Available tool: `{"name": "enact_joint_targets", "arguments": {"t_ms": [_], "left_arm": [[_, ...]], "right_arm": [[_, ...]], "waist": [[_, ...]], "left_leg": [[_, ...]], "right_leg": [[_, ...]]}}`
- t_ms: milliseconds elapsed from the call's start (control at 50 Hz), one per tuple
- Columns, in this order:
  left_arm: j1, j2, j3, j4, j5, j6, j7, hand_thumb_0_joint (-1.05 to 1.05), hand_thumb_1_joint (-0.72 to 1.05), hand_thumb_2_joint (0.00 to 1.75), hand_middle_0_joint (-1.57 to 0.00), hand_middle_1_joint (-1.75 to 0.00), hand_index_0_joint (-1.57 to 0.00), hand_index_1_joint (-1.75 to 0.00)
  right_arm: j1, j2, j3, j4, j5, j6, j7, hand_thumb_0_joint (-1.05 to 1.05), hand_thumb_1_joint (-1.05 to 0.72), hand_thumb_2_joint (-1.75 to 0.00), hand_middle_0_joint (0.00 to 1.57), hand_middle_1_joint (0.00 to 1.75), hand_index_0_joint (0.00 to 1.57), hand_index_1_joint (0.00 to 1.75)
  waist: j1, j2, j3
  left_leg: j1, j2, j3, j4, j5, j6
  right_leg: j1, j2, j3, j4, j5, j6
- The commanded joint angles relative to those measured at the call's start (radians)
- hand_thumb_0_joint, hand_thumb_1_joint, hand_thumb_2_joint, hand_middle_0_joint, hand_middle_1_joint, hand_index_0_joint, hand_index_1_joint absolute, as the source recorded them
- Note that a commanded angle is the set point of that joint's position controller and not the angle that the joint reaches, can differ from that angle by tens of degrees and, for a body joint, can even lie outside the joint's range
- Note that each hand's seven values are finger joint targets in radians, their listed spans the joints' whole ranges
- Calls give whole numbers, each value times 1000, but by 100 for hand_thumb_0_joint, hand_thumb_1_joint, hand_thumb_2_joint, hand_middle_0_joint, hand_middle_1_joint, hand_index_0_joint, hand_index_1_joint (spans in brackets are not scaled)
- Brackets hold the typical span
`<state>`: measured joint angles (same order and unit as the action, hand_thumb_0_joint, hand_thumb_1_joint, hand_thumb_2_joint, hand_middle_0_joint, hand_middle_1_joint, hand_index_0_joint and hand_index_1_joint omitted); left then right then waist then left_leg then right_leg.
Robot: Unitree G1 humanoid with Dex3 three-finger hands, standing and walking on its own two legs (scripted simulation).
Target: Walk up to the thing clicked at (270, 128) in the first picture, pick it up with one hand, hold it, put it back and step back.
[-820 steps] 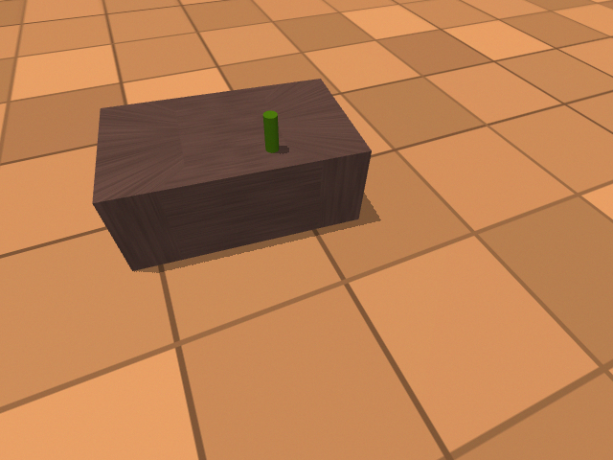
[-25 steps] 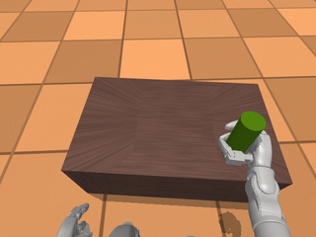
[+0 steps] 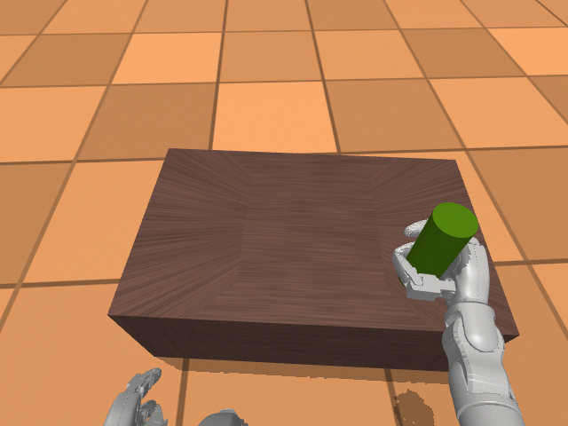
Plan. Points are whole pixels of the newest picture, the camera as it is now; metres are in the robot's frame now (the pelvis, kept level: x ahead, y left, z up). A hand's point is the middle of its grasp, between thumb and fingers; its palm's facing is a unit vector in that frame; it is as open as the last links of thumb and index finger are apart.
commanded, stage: hold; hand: right
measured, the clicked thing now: (432, 252) +0.33 -0.18 +0.08
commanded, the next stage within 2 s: crouch in 1.90 s
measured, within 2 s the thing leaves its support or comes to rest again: neither
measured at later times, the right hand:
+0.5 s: hand (415, 261) +0.33 -0.17 +0.05, palm faces +0.11 +0.99 +0.00, open 6.9 cm
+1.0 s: hand (415, 261) +0.33 -0.17 +0.05, palm faces +0.12 +0.99 +0.00, open 6.9 cm
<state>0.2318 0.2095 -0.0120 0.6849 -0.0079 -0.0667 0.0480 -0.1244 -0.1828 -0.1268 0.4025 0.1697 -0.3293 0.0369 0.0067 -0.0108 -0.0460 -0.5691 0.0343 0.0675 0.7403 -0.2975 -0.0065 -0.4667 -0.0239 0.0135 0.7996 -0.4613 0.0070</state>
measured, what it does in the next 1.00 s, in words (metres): stands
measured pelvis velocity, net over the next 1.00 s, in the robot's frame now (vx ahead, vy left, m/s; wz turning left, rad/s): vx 0.00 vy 0.00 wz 0.00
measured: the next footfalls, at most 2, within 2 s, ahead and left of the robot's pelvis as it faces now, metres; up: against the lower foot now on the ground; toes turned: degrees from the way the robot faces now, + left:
none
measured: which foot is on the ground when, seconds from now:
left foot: down 0.00-1.00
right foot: down 0.00-1.00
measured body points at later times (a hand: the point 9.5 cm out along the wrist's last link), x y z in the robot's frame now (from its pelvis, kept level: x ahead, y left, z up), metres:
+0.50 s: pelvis +0.00 +0.00 +0.00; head +0.04 +0.00 +0.45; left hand +0.13 +0.24 -0.11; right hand +0.32 -0.22 +0.06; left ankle +0.04 +0.13 -0.71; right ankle -0.04 -0.12 -0.71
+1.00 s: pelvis +0.00 +0.00 +0.00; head +0.05 +0.00 +0.45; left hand +0.14 +0.24 -0.11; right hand +0.32 -0.22 +0.05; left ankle +0.04 +0.13 -0.71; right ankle -0.04 -0.12 -0.71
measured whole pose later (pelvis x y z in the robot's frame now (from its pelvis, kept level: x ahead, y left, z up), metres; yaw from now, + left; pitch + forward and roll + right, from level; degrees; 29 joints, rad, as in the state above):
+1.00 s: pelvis +0.00 +0.00 +0.00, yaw +0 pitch +7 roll +1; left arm 0.22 0.21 -0.01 0.69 0.00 -0.08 0.05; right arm -0.13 -0.18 -0.13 0.41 0.17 -0.34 0.04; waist 0.01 -0.01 -0.03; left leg -0.55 0.03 0.07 0.72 -0.29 0.00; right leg -0.45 -0.02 0.01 0.78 -0.45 0.01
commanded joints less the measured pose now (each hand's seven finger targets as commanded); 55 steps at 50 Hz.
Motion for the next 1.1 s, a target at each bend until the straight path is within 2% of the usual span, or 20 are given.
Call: {"name": "enact_joint_targets", "arguments": {"t_ms": [0,100,180,240,320,420,440,480,560,580,620,680,700,740,760,800,860,980,1060,1080], "left_arm": [[-20,127,45,-120,-4,-42,15,0,89,91,-20,-31,-20,-31],[-34,126,46,-111,-1,-45,15,0,90,90,-20,-31,-20,-31],[-21,134,52,-120,-2,-44,14,0,90,90,-20,-31,-20,-31],[-20,121,42,-114,-3,-45,15,0,89,91,-20,-31,-20,-31],[-17,133,50,-103,-1,-44,14,0,89,90,-20,-31,-20,-31],[-25,126,46,-118,-3,-45,12,0,90,90,-20,-31,-20,-30],[-21,142,56,-112,-3,-46,12,0,90,90,-20,-31,-20,-30],[-16,130,51,-113,-2,-46,11,0,89,90,-20,-31,-20,-31],[-42,117,40,-121,-4,-45,13,0,89,90,-20,-30,-20,-30],[-37,123,42,-122,-5,-48,14,0,90,91,-20,-30,-20,-30],[-39,123,42,-115,-2,-49,15,0,90,90,-20,-31,-20,-30],[-28,134,52,-103,-1,-50,18,0,90,90,-20,-31,-20,-30],[-23,122,41,-116,-1,-50,16,0,90,90,-20,-31,-20,-30],[-24,135,52,-103,-1,-53,17,0,90,90,-20,-31,-20,-30],[-38,115,37,-108,0,-53,15,0,89,90,-20,-31,-20,-30],[-32,123,42,-108,-2,-53,18,0,89,91,-20,-30,-20,-30],[-27,122,42,-107,-1,-52,17,0,90,90,-20,-31,-20,-30],[-26,124,46,-110,0,-52,16,0,90,91,-20,-31,-20,-30],[-24,120,40,-106,-1,-49,16,0,90,90,-20,-31,-20,-30],[-14,128,47,-105,-2,-50,14,0,90,90,-20,-31,-20,-30]], "right_arm": [[-285,-120,-50,-250,14,-88,2,0,-53,-133,139,144,141,144],[-320,-128,-57,-249,14,-90,-2,0,-56,-132,139,143,140,143],[-278,-126,-40,-298,10,-90,-2,0,-54,-132,139,143,140,143],[-325,-118,-41,-269,16,-88,-5,0,-51,-133,139,145,141,145],[-308,-120,-53,-227,16,-84,-4,0,-52,-133,139,144,141,144],[-301,-129,-53,-271,14,-93,4,0,-53,-134,140,146,141,146],[-289,-114,-37,-235,16,-87,8,0,-53,-133,140,145,141,145],[-334,-126,-52,-288,19,-98,5,0,-50,-134,140,146,141,146],[-297,-135,-77,-246,19,-93,-3,0,-52,-134,140,146,142,146],[-325,-140,-70,-288,20,-98,-3,0,-52,-135,141,146,142,146],[-303,-114,-42,-256,17,-94,-2,0,-53,-135,140,146,142,146],[-287,-130,-52,-247,16,-95,5,0,-51,-134,140,146,141,146],[-311,-129,-48,-294,16,-101,4,0,-50,-135,140,146,142,146],[-274,-108,-47,-221,21,-91,4,0,-51,-135,140,146,142,146],[-314,-112,-43,-262,22,-98,4,0,-50,-135,140,146,142,146],[-301,-130,-65,-247,18,-99,-1,0,-51,-135,140,147,142,147],[-282,-118,-44,-246,14,-101,2,0,-52,-135,140,146,142,146],[-309,-132,-62,-278,13,-104,-2,0,-50,-134,139,146,141,145],[-288,-109,-32,-250,14,-103,4,0,-50,-134,139,145,140,145],[-282,-118,-51,-253,13,-100,1,0,-49,-135,139,146,141,146]], "waist": [[5,0,-292],[14,-13,-242],[-2,-40,-311],[17,-10,-287],[12,2,-242],[-2,-12,-302],[9,-16,-274],[8,-22,-315],[2,20,-262],[4,10,-295],[11,-19,-263],[2,-22,-268],[6,-15,-321],[13,13,-255],[9,-5,-247],[8,9,-275],[14,-7,-278],[9,-19,-312],[9,-14,-271],[5,-10,-305]], "left_leg": [[282,-15,-21,-68,257,27],[245,-19,-16,-79,189,20],[290,-21,-10,-67,254,27],[294,-17,-15,-73,279,26],[259,-19,-13,-71,238,26],[301,-16,-20,-72,261,27],[281,-17,-18,-75,251,26],[295,-16,-21,-70,281,27],[297,-12,-29,-102,198,17],[305,-14,-27,-98,208,20],[273,-16,-23,-91,206,23],[282,-14,-23,-85,231,23],[317,-13,-26,-82,273,26],[283,-15,-22,-82,262,21],[274,-14,-27,-86,228,20],[288,-15,-24,-88,231,21],[291,-13,-26,-78,276,25],[303,-15,-25,-79,264,25],[295,-16,-17,-70,285,28],[301,-18,-17,-62,309,32]], "right_leg": [[15,23,-4,-126,327,-2],[-4,21,0,-144,264,-6],[45,19,5,-147,355,7],[27,21,0,-140,350,1],[3,18,4,-143,324,0],[25,24,-1,-143,330,0],[20,23,0,-146,327,1],[34,23,0,-137,354,0],[-5,28,-9,-144,248,-15],[13,25,-7,-151,262,-12],[19,24,-4,-152,274,-6],[19,24,-5,-146,302,-4],[37,26,-6,-141,332,-4],[10,24,-5,-142,320,-6],[1,25,-6,-141,282,-9],[17,23,-4,-143,289,-9],[21,25,-6,-137,333,-5],[33,24,-4,-140,322,-5],[27,21,1,-143,363,3],[38,19,3,-140,393,5]]}}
